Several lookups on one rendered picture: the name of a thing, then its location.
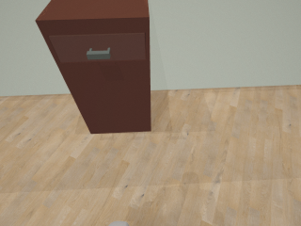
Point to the cabinet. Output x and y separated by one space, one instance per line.
113 96

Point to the drawer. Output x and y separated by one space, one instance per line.
123 46

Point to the handle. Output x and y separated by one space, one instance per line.
103 54

